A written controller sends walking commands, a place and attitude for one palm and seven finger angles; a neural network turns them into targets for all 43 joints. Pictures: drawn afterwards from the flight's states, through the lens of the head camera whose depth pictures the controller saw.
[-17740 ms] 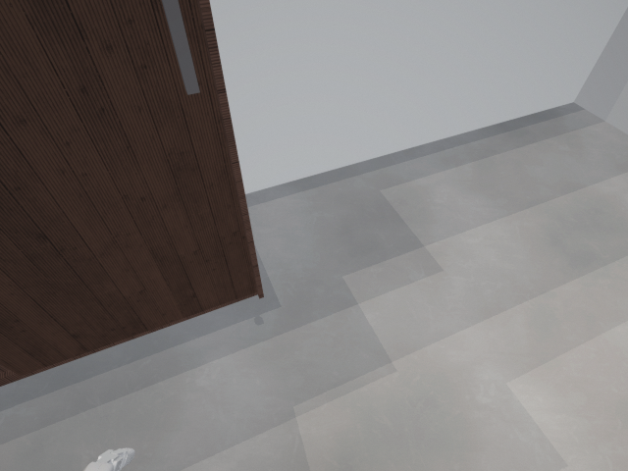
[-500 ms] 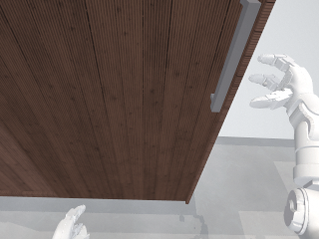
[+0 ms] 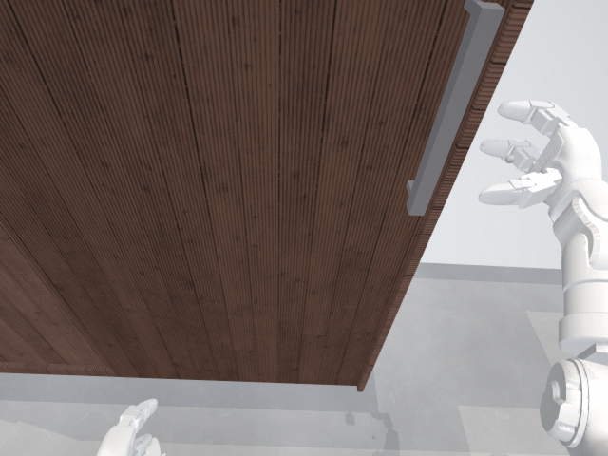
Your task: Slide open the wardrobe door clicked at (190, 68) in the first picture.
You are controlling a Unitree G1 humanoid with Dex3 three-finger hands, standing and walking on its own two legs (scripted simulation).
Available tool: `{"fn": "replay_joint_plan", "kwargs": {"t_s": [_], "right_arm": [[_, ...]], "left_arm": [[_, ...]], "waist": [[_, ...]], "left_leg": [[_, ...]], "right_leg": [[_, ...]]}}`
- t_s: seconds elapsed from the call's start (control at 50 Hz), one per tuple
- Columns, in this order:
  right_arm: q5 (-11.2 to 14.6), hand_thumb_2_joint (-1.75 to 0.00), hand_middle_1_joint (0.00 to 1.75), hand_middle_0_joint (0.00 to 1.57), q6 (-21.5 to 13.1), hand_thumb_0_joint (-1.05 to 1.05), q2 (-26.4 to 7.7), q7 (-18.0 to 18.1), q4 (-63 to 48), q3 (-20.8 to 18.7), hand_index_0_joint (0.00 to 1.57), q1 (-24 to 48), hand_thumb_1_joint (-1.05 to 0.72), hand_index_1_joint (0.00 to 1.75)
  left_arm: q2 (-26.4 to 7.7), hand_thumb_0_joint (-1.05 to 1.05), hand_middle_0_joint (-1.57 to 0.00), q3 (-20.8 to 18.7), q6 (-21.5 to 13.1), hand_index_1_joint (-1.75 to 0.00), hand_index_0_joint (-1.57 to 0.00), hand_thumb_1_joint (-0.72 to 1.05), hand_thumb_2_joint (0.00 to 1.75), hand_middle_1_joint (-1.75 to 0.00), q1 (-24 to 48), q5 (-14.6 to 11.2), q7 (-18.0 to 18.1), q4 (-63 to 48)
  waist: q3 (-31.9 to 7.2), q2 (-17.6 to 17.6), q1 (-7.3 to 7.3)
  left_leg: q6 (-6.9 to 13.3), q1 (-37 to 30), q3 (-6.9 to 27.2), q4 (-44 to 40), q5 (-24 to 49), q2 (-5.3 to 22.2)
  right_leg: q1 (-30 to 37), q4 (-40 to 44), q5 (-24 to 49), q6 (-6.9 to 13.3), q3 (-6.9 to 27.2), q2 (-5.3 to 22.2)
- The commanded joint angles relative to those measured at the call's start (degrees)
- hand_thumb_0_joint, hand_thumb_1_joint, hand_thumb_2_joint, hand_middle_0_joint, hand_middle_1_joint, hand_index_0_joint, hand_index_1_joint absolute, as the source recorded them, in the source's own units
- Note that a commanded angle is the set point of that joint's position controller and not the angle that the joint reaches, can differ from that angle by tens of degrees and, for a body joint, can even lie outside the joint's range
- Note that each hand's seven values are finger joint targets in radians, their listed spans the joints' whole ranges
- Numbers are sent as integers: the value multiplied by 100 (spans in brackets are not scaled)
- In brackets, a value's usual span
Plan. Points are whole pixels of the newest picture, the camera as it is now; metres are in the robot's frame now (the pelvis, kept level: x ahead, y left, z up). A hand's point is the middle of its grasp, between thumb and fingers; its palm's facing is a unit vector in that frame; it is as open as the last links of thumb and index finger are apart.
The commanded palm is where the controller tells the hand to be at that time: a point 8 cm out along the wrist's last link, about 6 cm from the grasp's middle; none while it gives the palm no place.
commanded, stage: move the hooked fingers beside the handle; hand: right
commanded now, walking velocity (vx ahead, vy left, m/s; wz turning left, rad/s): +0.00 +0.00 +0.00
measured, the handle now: (440, 120) +0.48 -0.12 +0.24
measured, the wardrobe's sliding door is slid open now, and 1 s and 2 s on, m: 0.00 0.00 0.00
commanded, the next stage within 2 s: feel for the door with the fingertips in 0.32 s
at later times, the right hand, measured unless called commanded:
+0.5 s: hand (504, 158) +0.43 -0.20 +0.23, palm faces -0.01 +1.00 +0.00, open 14.0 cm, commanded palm +0.40 -0.24 +0.24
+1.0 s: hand (480, 155) +0.42 -0.16 +0.23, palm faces -0.01 +1.00 +0.00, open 14.0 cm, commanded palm +0.40 -0.21 +0.24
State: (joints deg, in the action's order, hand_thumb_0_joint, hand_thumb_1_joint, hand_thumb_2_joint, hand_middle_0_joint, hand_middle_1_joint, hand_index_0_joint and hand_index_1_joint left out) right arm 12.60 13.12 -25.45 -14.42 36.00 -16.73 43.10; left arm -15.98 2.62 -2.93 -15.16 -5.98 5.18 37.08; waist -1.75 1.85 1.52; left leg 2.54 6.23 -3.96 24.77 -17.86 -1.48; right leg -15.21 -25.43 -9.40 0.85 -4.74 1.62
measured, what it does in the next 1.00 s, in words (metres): stands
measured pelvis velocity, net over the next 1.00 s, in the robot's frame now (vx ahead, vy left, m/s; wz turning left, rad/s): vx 0.00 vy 0.00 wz -0.01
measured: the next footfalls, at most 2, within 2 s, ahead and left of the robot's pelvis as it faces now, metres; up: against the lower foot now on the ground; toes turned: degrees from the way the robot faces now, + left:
none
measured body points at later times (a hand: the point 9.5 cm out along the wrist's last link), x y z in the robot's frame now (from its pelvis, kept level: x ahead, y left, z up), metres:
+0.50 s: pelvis +0.00 +0.00 +0.00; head -0.01 +0.01 +0.45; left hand +0.12 +0.25 -0.10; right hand +0.42 -0.25 +0.23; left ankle -0.05 +0.08 -0.74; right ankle +0.05 -0.11 -0.74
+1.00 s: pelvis +0.00 +0.00 +0.00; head -0.02 +0.01 +0.45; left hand +0.15 +0.24 -0.10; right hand +0.42 -0.22 +0.24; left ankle -0.05 +0.08 -0.74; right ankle +0.05 -0.11 -0.74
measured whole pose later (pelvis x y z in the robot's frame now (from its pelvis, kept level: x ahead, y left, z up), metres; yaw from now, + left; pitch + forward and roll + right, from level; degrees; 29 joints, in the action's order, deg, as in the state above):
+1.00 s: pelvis +0.00 +0.00 +0.00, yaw +0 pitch -1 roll +0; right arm 11.8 15.7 -19.9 -8.5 33.9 -12.5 44.9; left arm -14.6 2.9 -2.0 -13.2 -5.2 4.6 36.9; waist -1.9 2.0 1.2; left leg 2.3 6.1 -4.1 24.8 -17.8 -1.2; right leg -15.2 -25.6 -9.3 1.1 -4.5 1.2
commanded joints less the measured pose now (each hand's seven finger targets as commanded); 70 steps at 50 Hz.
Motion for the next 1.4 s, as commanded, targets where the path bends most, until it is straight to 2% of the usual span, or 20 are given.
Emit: {"fn": "replay_joint_plan", "kwargs": {"t_s": [0.0,0.14,0.18,0.24,0.28,0.36,0.4,0.44,0.46,0.5,0.56,0.7,0.82,0.86,0.9,0.96,1.04,1.28,1.34,1.38], "right_arm": [[76,-30,120,30,-337,0,-1293,-79,-1054,-130,30,2882,50,120],[151,-30,120,30,-519,0,-1424,-103,-958,-175,30,3138,50,120],[98,-30,120,30,-549,0,-1380,-78,-1001,-147,30,3279,50,120],[126,-30,120,30,-603,0,-1417,-48,-879,-201,30,3247,50,120],[65,-30,120,30,-615,0,-1407,-26,-1044,-181,30,3360,50,120],[69,-30,120,30,-584,0,-1562,-16,-742,-324,30,3124,50,120],[42,-30,120,30,-564,0,-1410,-34,-798,-202,30,3113,50,120],[102,-30,120,30,-608,0,-1271,-38,-973,-153,30,3043,50,120],[93,-30,120,30,-588,0,-1450,-25,-1031,-330,30,2990,50,120],[103,-30,120,30,-551,0,-1010,-27,-1278,-4,30,3045,50,120],[140,-30,120,30,-433,0,-1168,66,-1308,-226,30,2786,50,120],[66,-30,120,30,-300,0,-704,366,-2015,54,30,2955,50,120],[17,-30,120,30,-10,0,-750,534,-1502,-14,30,2809,50,120],[-39,-30,120,30,-76,0,-907,598,-1582,-51,30,3141,50,120],[-52,-30,120,30,-141,0,-634,620,-1646,162,30,3349,50,120],[-1,-30,120,30,-288,0,-639,577,-1601,147,30,3445,50,120],[33,-30,120,30,-250,0,-406,508,-970,290,30,3136,50,120],[-109,-30,120,30,-704,0,-867,598,-586,56,30,3993,50,120],[-120,-30,120,30,-765,0,-1007,566,-350,-74,30,3704,50,120],[-116,-30,120,30,-751,0,-759,515,-268,129,30,3906,50,120]], "left_arm": [[-779,0,-20,-271,-280,-30,-20,90,90,-30,479,1,30,-804],[-801,0,-20,-280,-286,-30,-20,90,90,-30,416,-2,50,-791],[-781,0,-20,-263,-295,-30,-20,90,90,-30,449,8,48,-764],[-778,0,-20,-280,-315,-30,-20,90,90,-30,382,11,47,-756],[-781,0,-20,-262,-324,-30,-20,90,90,-30,425,27,42,-770],[-827,0,-20,-272,-303,-30,-20,90,90,-30,347,30,46,-744],[-802,0,-20,-279,-307,-30,-20,90,90,-30,353,24,37,-772],[-777,0,-20,-306,-329,-30,-20,90,90,-30,332,33,18,-818],[-805,0,-20,-296,-330,-30,-20,90,90,-30,341,43,6,-813],[-762,0,-20,-290,-340,-30,-20,90,90,-30,417,27,-20,-844],[-781,0,-20,-300,-337,-30,-20,90,90,-30,415,40,-43,-817],[-692,0,-20,-290,-318,-30,-20,90,90,-30,574,68,-73,-839],[-686,0,-20,-256,-188,-30,-20,90,90,-30,601,85,-34,-751],[-689,0,-20,-252,-152,-30,-20,90,90,-30,619,93,-9,-749],[-642,0,-20,-249,-156,-30,-20,90,90,-30,621,100,-11,-753],[-671,0,-20,-268,-173,-30,-20,90,90,-30,569,114,-2,-739],[-671,0,-20,-273,-162,-30,-20,90,90,-30,478,96,-9,-668],[-725,0,-20,-318,-239,-30,-20,90,90,-30,212,125,-10,-539],[-760,0,-20,-358,-242,-30,-20,90,90,-30,108,122,-24,-534],[-750,0,-20,-358,-267,-30,-20,90,90,-30,98,107,-24,-506]], "waist": [[-1456,30,-4],[-1535,-230,55],[-1550,80,45],[-1577,-107,42],[-1711,166,23],[-1541,-183,-14],[-1577,52,-4],[-1741,-84,-2],[-1770,-59,-65],[-1744,67,-14],[-1629,-57,-84],[-1784,148,-55],[-1373,-291,-58],[-1424,-109,-43],[-1575,69,13],[-1789,-78,24],[-1446,-360,47],[-1731,-111,69],[-1727,-341,26],[-1566,-351,109]], "left_leg": [[-173,791,370,-418,2076,124],[-193,791,356,-429,1963,115],[-161,855,386,-406,1960,123],[-174,845,348,-434,1905,98],[-141,800,362,-385,1938,116],[-166,760,355,-397,1960,104],[-151,812,353,-368,1997,104],[-157,714,305,-359,2155,83],[-145,657,331,-324,2249,91],[-133,777,304,-299,2214,79],[-139,772,302,-333,2110,60],[-114,814,267,-316,2060,45],[-165,811,300,-436,1770,56],[-157,734,330,-460,1784,84],[-133,789,309,-428,1869,71],[-132,668,313,-404,2097,67],[-161,809,273,-471,1934,45],[-166,708,386,-431,1951,94],[-199,569,364,-410,2133,95],[-209,741,382,-419,2112,84]], "right_leg": [[1545,-21,861,278,468,-131],[1483,-78,778,304,460,-144],[1591,-72,810,282,502,-136],[1570,-85,812,294,491,-125],[1666,-54,863,266,526,-124],[1448,-30,827,286,514,-103],[1543,-53,893,270,509,-104],[1627,-97,1079,288,476,-99],[1618,-90,1125,276,511,-94],[1751,-91,1164,262,514,-93],[1616,-84,1062,264,507,-89],[1907,-71,1211,232,537,-67],[1490,49,801,248,494,-81],[1514,46,826,257,473,-94],[1730,22,954,239,503,-85],[1832,-11,1135,256,524,-96],[1630,9,928,267,501,-109],[1524,10,833,288,487,-134],[1388,-23,916,301,415,-128],[1378,-23,828,310,422,-130]]}}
